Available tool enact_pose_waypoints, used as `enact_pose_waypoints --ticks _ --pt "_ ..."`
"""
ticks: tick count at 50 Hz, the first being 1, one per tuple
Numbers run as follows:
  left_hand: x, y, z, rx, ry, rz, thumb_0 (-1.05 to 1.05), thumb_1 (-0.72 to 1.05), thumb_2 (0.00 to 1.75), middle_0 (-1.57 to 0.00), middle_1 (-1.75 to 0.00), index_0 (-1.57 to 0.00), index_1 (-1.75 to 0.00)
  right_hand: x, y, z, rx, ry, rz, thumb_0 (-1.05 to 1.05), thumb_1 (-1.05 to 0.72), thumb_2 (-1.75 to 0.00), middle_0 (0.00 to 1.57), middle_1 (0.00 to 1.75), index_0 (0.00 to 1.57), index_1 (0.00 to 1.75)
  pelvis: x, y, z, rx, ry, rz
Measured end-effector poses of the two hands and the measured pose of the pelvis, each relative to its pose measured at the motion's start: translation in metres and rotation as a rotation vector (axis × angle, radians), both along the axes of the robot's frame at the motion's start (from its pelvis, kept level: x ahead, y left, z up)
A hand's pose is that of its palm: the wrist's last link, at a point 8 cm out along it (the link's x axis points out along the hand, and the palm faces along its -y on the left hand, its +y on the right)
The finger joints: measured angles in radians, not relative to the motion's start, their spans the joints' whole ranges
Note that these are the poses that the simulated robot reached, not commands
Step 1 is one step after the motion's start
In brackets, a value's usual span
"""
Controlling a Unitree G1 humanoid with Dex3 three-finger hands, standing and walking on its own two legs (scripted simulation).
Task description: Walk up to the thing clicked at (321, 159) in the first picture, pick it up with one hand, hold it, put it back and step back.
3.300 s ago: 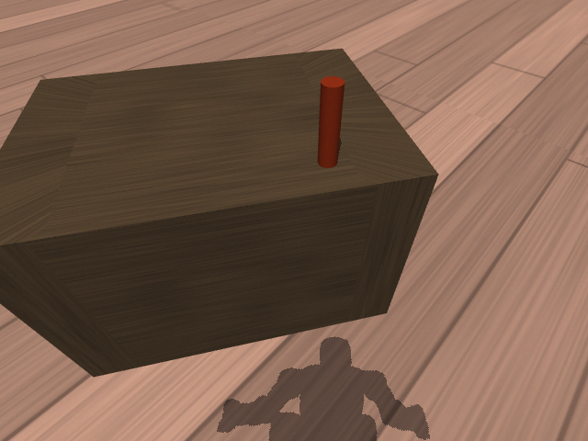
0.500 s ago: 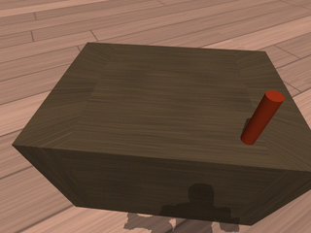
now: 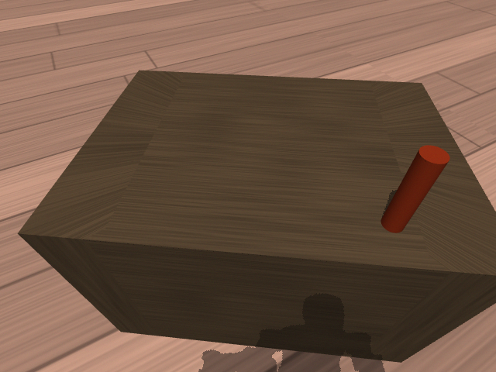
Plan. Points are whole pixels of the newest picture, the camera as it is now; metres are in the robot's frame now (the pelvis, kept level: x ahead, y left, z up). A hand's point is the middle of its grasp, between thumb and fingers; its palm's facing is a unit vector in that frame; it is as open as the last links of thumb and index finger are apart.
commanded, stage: stand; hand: right
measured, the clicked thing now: (410, 193) +0.46 -0.29 +0.02
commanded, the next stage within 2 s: none
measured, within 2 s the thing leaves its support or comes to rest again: neither
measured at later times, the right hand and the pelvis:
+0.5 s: hand out of the picture +0.10 -0.26 -0.16, palm faces -0.02 +0.94 -0.33, open 7.4 cm; pelvis +0.03 -0.01 +0.00, yaw -1 degrees
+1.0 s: hand out of the picture +0.10 -0.27 -0.16, palm faces +0.00 +0.94 -0.34, open 7.4 cm; pelvis +0.03 -0.02 +0.00, yaw -2 degrees
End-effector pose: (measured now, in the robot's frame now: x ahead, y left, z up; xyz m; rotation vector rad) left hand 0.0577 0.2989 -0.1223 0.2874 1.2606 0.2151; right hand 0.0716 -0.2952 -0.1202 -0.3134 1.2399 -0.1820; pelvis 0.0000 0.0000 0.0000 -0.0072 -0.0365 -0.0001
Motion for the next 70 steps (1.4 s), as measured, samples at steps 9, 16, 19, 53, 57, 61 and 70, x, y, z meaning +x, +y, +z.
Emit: enact_pose_waypoints --ticks 9,16,19,53,57,61,70 --pt "0.012 -0.007 0.001 0.003 -0.001 -0.027 0.01 0.9 0.9 -0.2 -0.3 -0.2 -0.3 0.01 -0.002 0.0 0.008 -0.013 -0.001 0.0 -0.9 -0.9 0.2 0.3 0.2 0.3 0.011 -0.004 0.001 0.005 0.003 -0.006" --pt "0.029 -0.012 0.003 0.005 -0.011 -0.039 0.01 0.9 0.9 -0.2 -0.3 -0.2 -0.3 0.016 -0.007 -0.001 0.005 -0.004 -0.006 0.0 -0.9 -0.9 0.2 0.3 0.2 0.3 0.022 -0.007 0.001 0.009 0.009 -0.01" --pt "0.037 -0.013 0.005 0.008 -0.016 -0.044 0.01 0.9 0.9 -0.2 -0.3 -0.2 -0.3 0.02 -0.009 -0.001 0.003 -0.004 -0.009 0.0 -0.9 -0.9 0.2 0.3 0.2 0.3 0.026 -0.008 0.002 0.01 0.009 -0.013" --pt "0.054 -0.021 0.007 0.011 -0.036 -0.06 0.01 0.9 0.9 -0.2 -0.3 -0.2 -0.3 0.021 -0.017 0.001 -0.003 -0.012 -0.033 0.0 -0.9 -0.9 0.2 0.3 0.2 0.3 0.032 -0.015 0.003 0.008 0.0 -0.029" --pt "0.05 -0.019 0.007 0.013 -0.026 -0.059 0.01 0.9 0.9 -0.2 -0.3 -0.2 -0.3 0.017 -0.016 0.0 -0.002 -0.001 -0.034 0.0 -0.9 -0.9 0.2 0.3 0.2 0.3 0.031 -0.014 0.003 0.008 0.002 -0.031" --pt "0.048 -0.018 0.007 0.015 -0.018 -0.059 0.01 0.9 0.9 -0.2 -0.3 -0.2 -0.3 0.014 -0.016 -0.001 0.0 0.009 -0.035 0.0 -0.9 -0.9 0.2 0.3 0.2 0.3 0.031 -0.014 0.003 0.009 0.003 -0.03" --pt "0.048 -0.018 0.006 0.015 -0.009 -0.061 0.01 0.9 0.9 -0.2 -0.3 -0.2 -0.3 0.013 -0.015 -0.001 0.0 0.015 -0.034 0.0 -0.9 -0.9 0.2 0.3 0.2 0.3 0.033 -0.013 0.003 0.01 0.007 -0.033"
